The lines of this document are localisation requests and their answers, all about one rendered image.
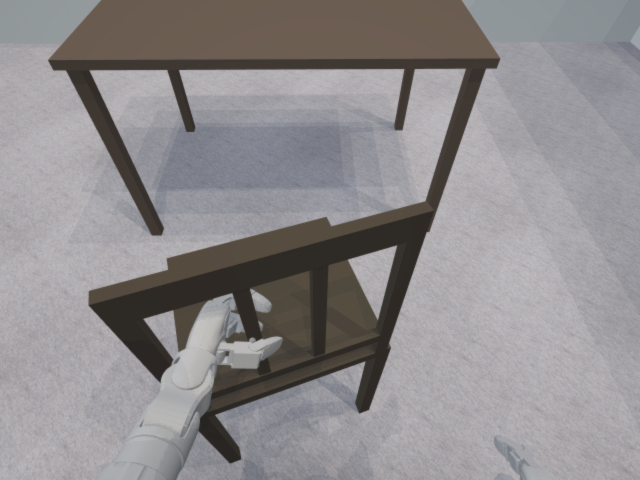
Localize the robot left hand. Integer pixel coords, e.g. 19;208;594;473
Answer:
185;289;283;369

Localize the chair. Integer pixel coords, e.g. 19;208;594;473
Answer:
88;201;434;464

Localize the table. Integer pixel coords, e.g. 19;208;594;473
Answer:
48;0;500;236

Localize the robot right hand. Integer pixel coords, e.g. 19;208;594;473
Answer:
494;435;553;480

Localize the robot left forearm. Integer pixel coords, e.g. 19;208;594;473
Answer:
96;348;217;480

